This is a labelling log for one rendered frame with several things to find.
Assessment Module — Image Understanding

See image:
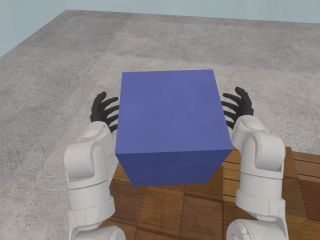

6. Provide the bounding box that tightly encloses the robot left hand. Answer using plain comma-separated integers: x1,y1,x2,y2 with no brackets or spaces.
90,91,120,133

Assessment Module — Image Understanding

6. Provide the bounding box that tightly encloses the robot right hand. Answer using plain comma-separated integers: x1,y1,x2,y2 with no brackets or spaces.
221,86,254,129

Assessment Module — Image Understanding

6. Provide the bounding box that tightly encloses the carton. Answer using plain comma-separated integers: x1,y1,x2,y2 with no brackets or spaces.
115,69,233,187

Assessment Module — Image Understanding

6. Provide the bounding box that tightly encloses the right robot upper arm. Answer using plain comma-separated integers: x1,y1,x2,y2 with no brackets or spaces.
226,219,287,240

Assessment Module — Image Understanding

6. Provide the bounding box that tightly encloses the robot left forearm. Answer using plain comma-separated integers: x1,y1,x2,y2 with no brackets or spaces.
63,121,116,240

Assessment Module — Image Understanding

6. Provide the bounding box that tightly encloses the left robot upper arm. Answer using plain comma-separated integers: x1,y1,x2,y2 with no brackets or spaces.
74,226,126,240

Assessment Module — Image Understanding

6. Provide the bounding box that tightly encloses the robot right forearm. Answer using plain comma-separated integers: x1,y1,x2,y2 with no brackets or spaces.
231,115,289,240

